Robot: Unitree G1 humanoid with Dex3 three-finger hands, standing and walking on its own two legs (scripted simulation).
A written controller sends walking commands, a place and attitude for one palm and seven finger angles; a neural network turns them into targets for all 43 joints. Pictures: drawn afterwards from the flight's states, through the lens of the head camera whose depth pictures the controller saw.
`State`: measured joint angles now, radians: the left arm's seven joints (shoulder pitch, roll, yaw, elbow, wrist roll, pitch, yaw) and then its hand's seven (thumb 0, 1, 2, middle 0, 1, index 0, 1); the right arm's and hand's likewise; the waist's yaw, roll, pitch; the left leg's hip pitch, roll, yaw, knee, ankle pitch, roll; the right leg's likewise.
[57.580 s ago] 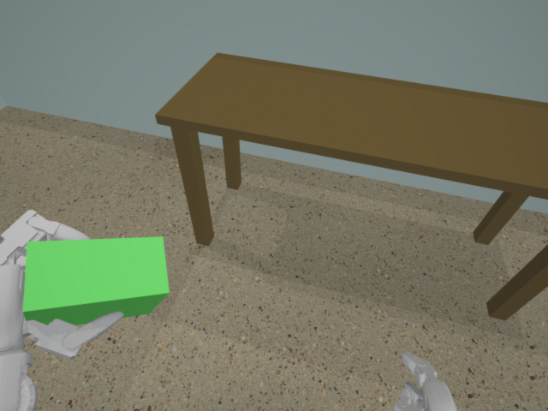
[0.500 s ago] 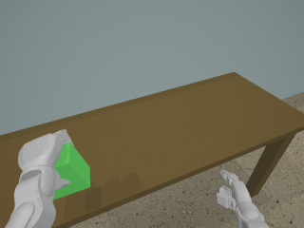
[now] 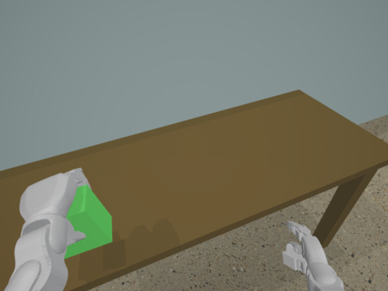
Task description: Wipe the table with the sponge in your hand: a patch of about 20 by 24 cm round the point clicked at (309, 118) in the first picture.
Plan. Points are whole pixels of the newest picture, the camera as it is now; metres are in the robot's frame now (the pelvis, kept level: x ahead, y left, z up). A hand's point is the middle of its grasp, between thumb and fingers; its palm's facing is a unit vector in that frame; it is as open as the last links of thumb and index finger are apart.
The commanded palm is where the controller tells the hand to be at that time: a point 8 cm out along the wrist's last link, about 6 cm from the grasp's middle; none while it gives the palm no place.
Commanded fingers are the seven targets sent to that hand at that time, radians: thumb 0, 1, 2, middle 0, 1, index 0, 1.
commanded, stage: bring the sponge back beside the body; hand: left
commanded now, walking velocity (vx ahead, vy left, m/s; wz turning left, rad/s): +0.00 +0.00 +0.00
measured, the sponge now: (80, 227) +0.21 +0.29 +0.04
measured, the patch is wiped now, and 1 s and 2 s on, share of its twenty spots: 1.00 1.00 1.00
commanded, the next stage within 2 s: step back with the hand held close in 1.04 s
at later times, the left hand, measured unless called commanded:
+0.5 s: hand (66, 214) +0.20 +0.29 +0.10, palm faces +0.12 -0.18 -0.98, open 10.5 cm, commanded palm +0.16 +0.28 +0.18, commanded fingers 0.00 0.10 1.30 -1.20 -1.60 -1.20 -1.60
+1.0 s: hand (65, 219) +0.19 +0.28 +0.10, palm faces +0.12 -0.18 -0.98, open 10.5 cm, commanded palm +0.15 +0.28 +0.18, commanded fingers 0.00 0.10 1.30 -1.20 -1.60 -1.20 -1.60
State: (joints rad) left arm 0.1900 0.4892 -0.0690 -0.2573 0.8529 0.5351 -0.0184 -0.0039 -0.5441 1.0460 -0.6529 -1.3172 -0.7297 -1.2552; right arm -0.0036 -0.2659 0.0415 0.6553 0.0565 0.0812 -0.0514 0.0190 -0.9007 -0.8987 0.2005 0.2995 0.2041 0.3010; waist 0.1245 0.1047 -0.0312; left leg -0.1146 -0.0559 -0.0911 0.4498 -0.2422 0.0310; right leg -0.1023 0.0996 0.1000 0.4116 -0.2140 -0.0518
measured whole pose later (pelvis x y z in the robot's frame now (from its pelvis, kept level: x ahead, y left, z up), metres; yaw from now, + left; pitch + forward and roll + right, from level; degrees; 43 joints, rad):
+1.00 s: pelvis -0.01 +0.00 +0.00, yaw +0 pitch -6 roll -1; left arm 0.26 0.48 -0.07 -0.33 0.85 0.53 0.00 0.00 -0.54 1.05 -0.66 -1.32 -0.73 -1.26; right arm -0.01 -0.25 0.05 0.65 0.05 0.08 -0.05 0.02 -0.90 -0.90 0.20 0.30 0.20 0.30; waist 0.13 0.10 -0.03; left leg -0.11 -0.06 -0.09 0.45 -0.24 0.03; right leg -0.09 0.10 0.10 0.41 -0.21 -0.05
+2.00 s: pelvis -0.07 +0.03 -0.03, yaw +3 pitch +2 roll -3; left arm 0.44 0.39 0.35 -0.56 -0.01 -0.12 0.11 -0.01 -0.57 1.06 -0.66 -1.33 -0.74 -1.27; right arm 0.22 -0.21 0.02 0.56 0.00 -0.02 -0.07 0.02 -0.90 -0.90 0.21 0.30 0.21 0.30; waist -0.01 -0.02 -0.06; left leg -0.51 -0.05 -0.06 0.76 -0.29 0.06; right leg -0.45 0.08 0.04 0.65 -0.23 0.01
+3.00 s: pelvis -0.36 +0.08 -0.03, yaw -1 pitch -3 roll -6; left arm 0.44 0.42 0.30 -0.60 -0.06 -0.06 0.10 -0.01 -0.58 1.07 -0.67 -1.35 -0.74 -1.29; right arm 0.21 -0.20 0.03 0.61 0.03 -0.05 -0.03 0.02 -0.90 -0.90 0.20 0.30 0.21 0.30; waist 0.00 0.03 -0.07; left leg -0.70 -0.03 -0.05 1.20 -0.36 -0.02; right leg -0.22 0.09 -0.09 0.58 -0.31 -0.04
